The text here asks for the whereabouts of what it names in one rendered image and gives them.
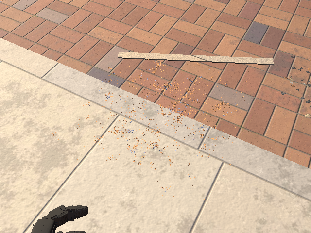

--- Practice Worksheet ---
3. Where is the left robot hand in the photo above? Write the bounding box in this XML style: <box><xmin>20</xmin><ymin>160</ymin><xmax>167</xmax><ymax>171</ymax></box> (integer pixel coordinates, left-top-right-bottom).
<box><xmin>31</xmin><ymin>205</ymin><xmax>88</xmax><ymax>233</ymax></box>

